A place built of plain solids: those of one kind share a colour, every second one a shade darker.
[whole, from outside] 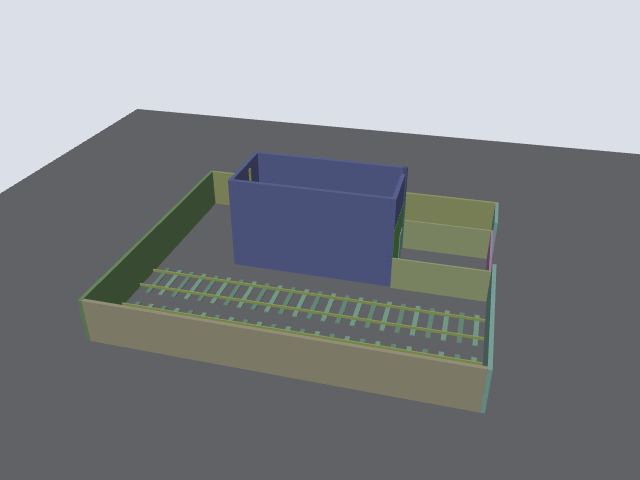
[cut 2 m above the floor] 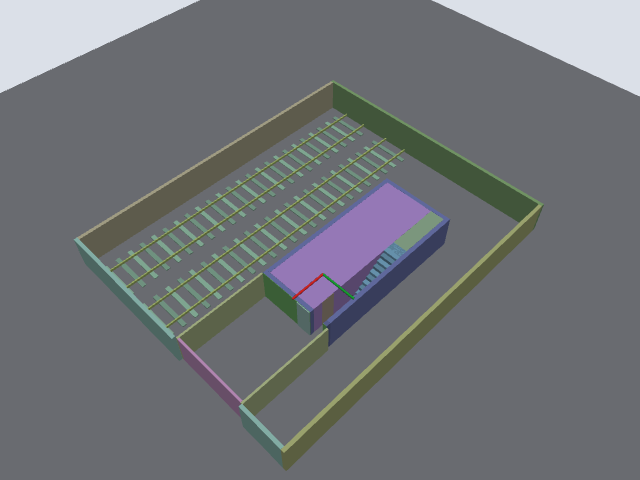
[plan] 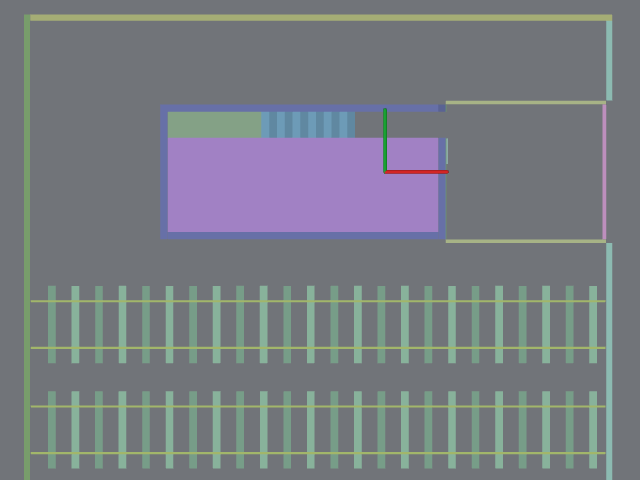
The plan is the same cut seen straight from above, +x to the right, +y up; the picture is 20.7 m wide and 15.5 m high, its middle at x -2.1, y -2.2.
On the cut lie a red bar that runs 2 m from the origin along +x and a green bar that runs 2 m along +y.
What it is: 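A railway signal box with its stair inside, its base rendered, brick-red without and limewashed within; 8.7 x 3.9 m within the walls, the operating floor 2.65 m up, 2.7 m high; one straight flight of 13 risers of 0.203 m on goings of 0.252 m, 0.84 m clear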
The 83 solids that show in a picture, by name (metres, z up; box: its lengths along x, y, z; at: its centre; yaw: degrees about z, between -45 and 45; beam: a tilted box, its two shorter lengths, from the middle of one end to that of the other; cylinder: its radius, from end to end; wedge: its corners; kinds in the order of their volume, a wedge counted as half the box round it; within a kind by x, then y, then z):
{
 "upper_front_1": {"box": [8.74, 3.04, 2.7], "at": [-2.65, -0.42, 1.3]},
 "wall_1": {"box": [0.24, 4.36, 5.43], "at": [-7.14, 0.0, 2.66]},
 "wall_2": {"box": [8.74, 0.24, 5.43], "at": [-2.65, -2.06, 2.66]},
 "wall_3": {"box": [8.74, 0.24, 5.43], "at": [-2.65, 2.06, 2.66]},
 "wall_4": {"box": [0.24, 3.28, 5.43], "at": [1.84, -0.54, 2.66]},
 "wall_5": {"box": [0.24, 0.24, 5.43], "at": [1.84, 2.06, 2.66]},
 "bound_back_1": {"box": [18.8, 0.2, 2.45], "at": [-2.06, 4.98, 1.18]},
 "bound_line_1": {"box": [18.6, 0.2, 2.45], "at": [-2.16, -10.48, 1.18]},
 "bound_end_1": {"box": [0.2, 15.66, 2.45], "at": [-11.56, -2.75, 1.18]},
 "upper_head_1": {"box": [3.03, 0.84, 2.7], "at": [-5.51, 1.52, 1.3]},
 "bound_near_1": {"box": [0.2, 8.28, 2.45], "at": [7.24, -6.44, 1.18]},
 "bound_near_2": {"box": [0.2, 2.58, 2.45], "at": [7.24, 3.59, 1.18]},
 "step_1": {"box": [0.25, 0.84, 2.29], "at": [-3.87, 1.52, 1.09]},
 "step_2": {"box": [0.26, 0.84, 2.49], "at": [-3.87, 1.52, 1.2]},
 "step_3": {"box": [0.26, 0.84, 2.29], "at": [-3.62, 1.52, 1.09]},
 "step_4": {"box": [0.26, 0.84, 2.08], "at": [-3.36, 1.52, 0.99]},
 "step_5": {"box": [0.26, 0.84, 1.88], "at": [-3.11, 1.52, 0.89]},
 "step_6": {"box": [0.26, 0.84, 1.68], "at": [-2.86, 1.52, 0.79]},
 "step_7": {"box": [0.26, 0.84, 1.47], "at": [-2.61, 1.52, 0.69]},
 "step_8": {"box": [0.26, 0.84, 1.27], "at": [-2.36, 1.52, 0.59]},
 "step_9": {"box": [0.26, 0.84, 1.07], "at": [-2.1, 1.52, 0.48]},
 "step_10": {"box": [0.26, 0.84, 0.86], "at": [-1.85, 1.52, 0.38]},
 "step_11": {"box": [0.26, 0.84, 0.66], "at": [-1.6, 1.52, 0.28]},
 "step_12": {"box": [0.26, 0.84, 0.46], "at": [-1.35, 1.52, 0.18]},
 "step_13": {"box": [0.26, 0.84, 0.25], "at": [-1.1, 1.52, 0.08]},
 "sleeper_1": {"box": [0.25, 2.5, 0.11], "at": [-10.76, -8.33, 0.01]},
 "sleeper_2": {"box": [0.25, 2.5, 0.11], "at": [-10.76, -4.93, 0.01]},
 "sleeper_3": {"box": [0.25, 2.5, 0.11], "at": [-10.0, -8.33, 0.01]},
 "sleeper_4": {"box": [0.25, 2.5, 0.11], "at": [-10.0, -4.93, 0.01]},
 "sleeper_5": {"box": [0.25, 2.5, 0.11], "at": [-9.24, -8.33, 0.01]},
 "sleeper_6": {"box": [0.25, 2.5, 0.11], "at": [-9.24, -4.93, 0.01]},
 "sleeper_7": {"box": [0.25, 2.5, 0.11], "at": [-8.48, -8.33, 0.01]},
 "sleeper_8": {"box": [0.25, 2.5, 0.11], "at": [-8.48, -4.93, 0.01]},
 "sleeper_9": {"box": [0.25, 2.5, 0.11], "at": [-7.72, -8.33, 0.01]},
 "sleeper_10": {"box": [0.25, 2.5, 0.11], "at": [-7.72, -4.93, 0.01]},
 "sleeper_11": {"box": [0.25, 2.5, 0.11], "at": [-6.96, -8.33, 0.01]},
 "sleeper_12": {"box": [0.25, 2.5, 0.11], "at": [-6.96, -4.93, 0.01]},
 "sleeper_13": {"box": [0.25, 2.5, 0.11], "at": [-6.2, -8.33, 0.01]},
 "sleeper_14": {"box": [0.25, 2.5, 0.11], "at": [-6.2, -4.93, 0.01]},
 "sleeper_15": {"box": [0.25, 2.5, 0.11], "at": [-5.44, -8.33, 0.01]},
 "sleeper_16": {"box": [0.25, 2.5, 0.11], "at": [-5.44, -4.93, 0.01]},
 "sleeper_17": {"box": [0.25, 2.5, 0.11], "at": [-4.68, -8.33, 0.01]},
 "sleeper_18": {"box": [0.25, 2.5, 0.11], "at": [-4.68, -4.93, 0.01]},
 "sleeper_19": {"box": [0.25, 2.5, 0.11], "at": [-3.92, -8.33, 0.01]},
 "sleeper_20": {"box": [0.25, 2.5, 0.11], "at": [-3.92, -4.93, 0.01]},
 "sleeper_21": {"box": [0.25, 2.5, 0.11], "at": [-3.16, -8.33, 0.01]},
 "sleeper_22": {"box": [0.25, 2.5, 0.11], "at": [-3.16, -4.93, 0.01]},
 "sleeper_23": {"box": [0.25, 2.5, 0.11], "at": [-2.4, -8.33, 0.01]},
 "sleeper_24": {"box": [0.25, 2.5, 0.11], "at": [-2.4, -4.93, 0.01]},
 "sleeper_25": {"box": [0.25, 2.5, 0.11], "at": [-1.64, -8.33, 0.01]},
 "sleeper_26": {"box": [0.25, 2.5, 0.11], "at": [-1.64, -4.93, 0.01]},
 "sleeper_27": {"box": [0.25, 2.5, 0.11], "at": [-0.88, -8.33, 0.01]},
 "sleeper_28": {"box": [0.25, 2.5, 0.11], "at": [-0.88, -4.93, 0.01]},
 "sleeper_29": {"box": [0.25, 2.5, 0.11], "at": [-0.12, -8.33, 0.01]},
 "sleeper_30": {"box": [0.25, 2.5, 0.11], "at": [-0.12, -4.93, 0.01]},
 "sleeper_31": {"box": [0.25, 2.5, 0.11], "at": [0.64, -8.33, 0.01]},
 "sleeper_32": {"box": [0.25, 2.5, 0.11], "at": [0.64, -4.93, 0.01]},
 "sleeper_33": {"box": [0.25, 2.5, 0.11], "at": [1.4, -8.33, 0.01]},
 "sleeper_34": {"box": [0.25, 2.5, 0.11], "at": [1.4, -4.93, 0.01]},
 "sleeper_35": {"box": [0.25, 2.5, 0.11], "at": [2.16, -8.33, 0.01]},
 "sleeper_36": {"box": [0.25, 2.5, 0.11], "at": [2.16, -4.93, 0.01]},
 "sleeper_37": {"box": [0.25, 2.5, 0.11], "at": [2.92, -8.33, 0.01]},
 "sleeper_38": {"box": [0.25, 2.5, 0.11], "at": [2.92, -4.93, 0.01]},
 "sleeper_39": {"box": [0.25, 2.5, 0.11], "at": [3.68, -8.33, 0.01]},
 "sleeper_40": {"box": [0.25, 2.5, 0.11], "at": [3.68, -4.93, 0.01]},
 "sleeper_41": {"box": [0.25, 2.5, 0.11], "at": [4.44, -8.33, 0.01]},
 "sleeper_42": {"box": [0.25, 2.5, 0.11], "at": [4.44, -4.93, 0.01]},
 "sleeper_43": {"box": [0.25, 2.5, 0.11], "at": [5.2, -8.33, 0.01]},
 "sleeper_44": {"box": [0.25, 2.5, 0.11], "at": [5.2, -4.93, 0.01]},
 "sleeper_45": {"box": [0.25, 2.5, 0.11], "at": [5.96, -8.33, 0.01]},
 "sleeper_46": {"box": [0.25, 2.5, 0.11], "at": [5.96, -4.93, 0.01]},
 "sleeper_47": {"box": [0.25, 2.5, 0.11], "at": [6.72, -8.33, 0.01]},
 "sleeper_48": {"box": [0.25, 2.5, 0.11], "at": [6.72, -4.93, 0.01]},
 "fence_1": {"box": [5.18, 0.12, 1.95], "at": [4.55, -2.24, 0.93]},
 "fence_2": {"box": [5.18, 0.12, 1.95], "at": [4.55, 2.24, 0.93]},
 "fence_end_1": {"box": [0.12, 4.36, 1.95], "at": [7.08, 0.0, 0.93]},
 "rail_line_1": {"box": [18.56, 0.07, 0.15], "at": [-2.16, -9.08, 0.14]},
 "rail_line_2": {"box": [18.56, 0.07, 0.15], "at": [-2.16, -7.58, 0.14]},
 "rail_line_3": {"box": [18.56, 0.07, 0.15], "at": [-2.16, -5.68, 0.14]},
 "rail_line_4": {"box": [18.56, 0.07, 0.15], "at": [-2.16, -4.18, 0.14]},
 "skin_1": {"box": [0.02, 3.28, 3.6], "at": [1.97, -0.54, 1.75]},
 "door_leaf_1": {"box": [0.042, 0.84, 1.99], "at": [2.01, 0.67, 1.01]},
 "locking_door_1": {"box": [0.8, 0.025, 2.03], "at": [0.77, 1.09, 0.96]}
}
